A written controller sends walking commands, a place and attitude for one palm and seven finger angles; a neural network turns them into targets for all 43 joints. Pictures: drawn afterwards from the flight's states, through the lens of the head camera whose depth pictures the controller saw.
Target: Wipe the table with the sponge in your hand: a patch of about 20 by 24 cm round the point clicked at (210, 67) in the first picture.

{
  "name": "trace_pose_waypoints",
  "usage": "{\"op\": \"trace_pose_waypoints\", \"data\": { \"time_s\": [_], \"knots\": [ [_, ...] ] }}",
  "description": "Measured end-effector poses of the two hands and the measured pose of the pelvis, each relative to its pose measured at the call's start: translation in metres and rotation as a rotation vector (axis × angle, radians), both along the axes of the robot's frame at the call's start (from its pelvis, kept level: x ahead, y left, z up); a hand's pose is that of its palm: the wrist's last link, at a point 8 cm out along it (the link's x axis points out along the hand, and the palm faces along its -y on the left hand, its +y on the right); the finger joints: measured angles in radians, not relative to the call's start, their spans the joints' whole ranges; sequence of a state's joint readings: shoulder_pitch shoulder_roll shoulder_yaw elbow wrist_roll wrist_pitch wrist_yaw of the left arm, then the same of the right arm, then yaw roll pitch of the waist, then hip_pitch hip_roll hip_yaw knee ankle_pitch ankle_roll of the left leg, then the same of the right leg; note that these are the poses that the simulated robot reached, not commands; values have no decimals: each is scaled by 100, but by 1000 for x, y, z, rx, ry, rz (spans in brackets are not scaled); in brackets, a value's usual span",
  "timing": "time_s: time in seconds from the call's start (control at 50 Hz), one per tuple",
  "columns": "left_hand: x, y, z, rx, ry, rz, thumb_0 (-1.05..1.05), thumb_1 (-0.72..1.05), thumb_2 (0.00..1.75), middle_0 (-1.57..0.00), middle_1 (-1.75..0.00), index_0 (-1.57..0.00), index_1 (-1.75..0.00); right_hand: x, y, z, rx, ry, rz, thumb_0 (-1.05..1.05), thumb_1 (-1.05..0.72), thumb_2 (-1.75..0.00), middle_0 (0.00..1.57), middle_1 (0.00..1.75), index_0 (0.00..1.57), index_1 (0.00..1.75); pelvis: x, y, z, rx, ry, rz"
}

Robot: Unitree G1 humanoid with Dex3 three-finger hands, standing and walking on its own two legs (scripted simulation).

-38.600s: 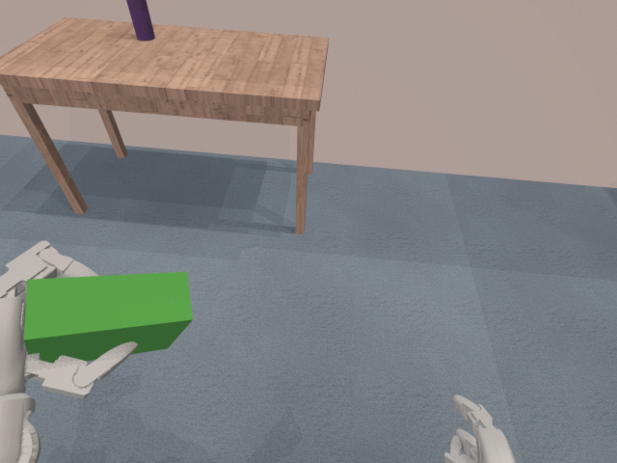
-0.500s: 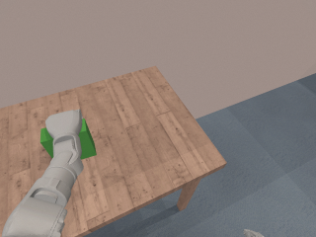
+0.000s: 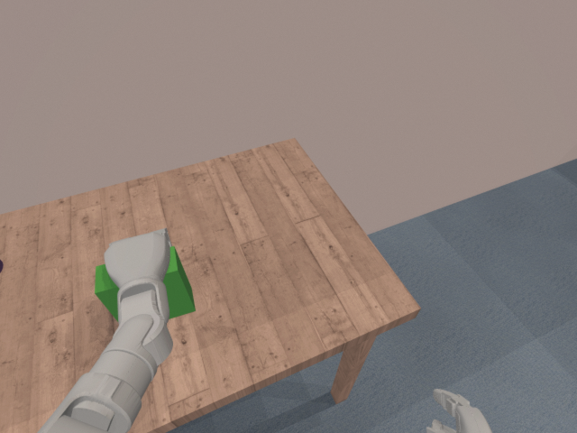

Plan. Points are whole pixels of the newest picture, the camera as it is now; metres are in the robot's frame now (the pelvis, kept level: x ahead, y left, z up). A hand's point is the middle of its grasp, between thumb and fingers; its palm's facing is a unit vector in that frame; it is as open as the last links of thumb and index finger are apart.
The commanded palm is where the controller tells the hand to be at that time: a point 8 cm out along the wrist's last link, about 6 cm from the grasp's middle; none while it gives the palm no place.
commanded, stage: wipe back along the middle lane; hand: left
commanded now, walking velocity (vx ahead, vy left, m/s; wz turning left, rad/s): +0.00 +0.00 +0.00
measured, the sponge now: (153, 297) +0.33 +0.26 -0.05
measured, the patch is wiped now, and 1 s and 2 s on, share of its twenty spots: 0.60 0.85 0.85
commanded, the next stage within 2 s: slide across to the third lane in 1.30 s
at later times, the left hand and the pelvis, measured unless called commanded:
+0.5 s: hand (159, 303) +0.29 +0.23 +0.00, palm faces -0.03 -0.03 -1.00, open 9.5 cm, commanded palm +0.24 +0.19 +0.02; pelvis +0.00 +0.00 +0.00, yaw +0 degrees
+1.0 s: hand (169, 322) +0.27 +0.20 +0.00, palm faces -0.04 -0.06 -1.00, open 9.5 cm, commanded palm +0.22 +0.18 +0.02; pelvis -0.01 -0.03 +0.00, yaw -1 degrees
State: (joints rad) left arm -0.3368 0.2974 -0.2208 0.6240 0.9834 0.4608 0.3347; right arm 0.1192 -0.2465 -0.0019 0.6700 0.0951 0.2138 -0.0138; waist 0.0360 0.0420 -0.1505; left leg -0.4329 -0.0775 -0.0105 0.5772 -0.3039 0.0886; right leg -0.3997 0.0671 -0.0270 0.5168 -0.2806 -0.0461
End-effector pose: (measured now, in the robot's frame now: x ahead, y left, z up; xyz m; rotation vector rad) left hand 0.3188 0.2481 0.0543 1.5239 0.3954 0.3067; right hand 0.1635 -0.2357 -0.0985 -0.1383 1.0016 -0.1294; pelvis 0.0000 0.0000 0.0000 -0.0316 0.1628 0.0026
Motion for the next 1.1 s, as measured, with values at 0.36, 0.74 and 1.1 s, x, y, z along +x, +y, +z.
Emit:
{"op": "trace_pose_waypoints", "data": {
  "time_s": [0.36, 0.74, 1.1],
  "knots": [
    [-29, -18, 0, -9, -10, -1, 2, -44, 111, -71, -148, -73, -149, 28, 19, 10, 48, -93, 63, 1, -91, -90, 20, 30, 20, 30, -4, -1, -1, 5, -35, 2],
    [-69, -47, 0, -23, -34, -19, 3, -44, 110, -68, -149, -74, -147, 38, 14, 18, 92, -150, 89, 1, -91, -90, 20, 30, 20, 30, -9, -12, -2, 18, -72, -9],
    [-70, -51, -2, -29, -11, 9, 1, -45, 109, -70, -148, -76, -145, 26, -13, 17, 53, -154, 60, 1, -91, -90, 20, 30, 20, 30, -15, -30, -1, 30, -73, -20]
  ]
}}
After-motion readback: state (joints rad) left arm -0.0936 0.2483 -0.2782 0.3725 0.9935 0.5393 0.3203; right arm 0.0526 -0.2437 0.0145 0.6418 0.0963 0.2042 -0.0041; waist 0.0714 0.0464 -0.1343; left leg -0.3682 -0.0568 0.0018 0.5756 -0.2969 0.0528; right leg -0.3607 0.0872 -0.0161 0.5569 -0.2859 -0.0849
